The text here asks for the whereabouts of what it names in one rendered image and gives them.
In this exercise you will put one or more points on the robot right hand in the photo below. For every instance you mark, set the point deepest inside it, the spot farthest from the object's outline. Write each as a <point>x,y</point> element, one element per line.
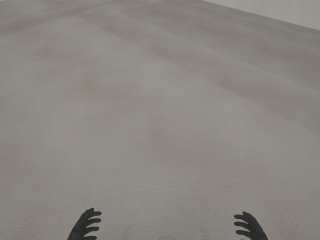
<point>256,231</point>

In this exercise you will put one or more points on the robot left hand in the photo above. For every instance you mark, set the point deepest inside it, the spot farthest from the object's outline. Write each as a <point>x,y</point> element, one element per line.
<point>79,230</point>

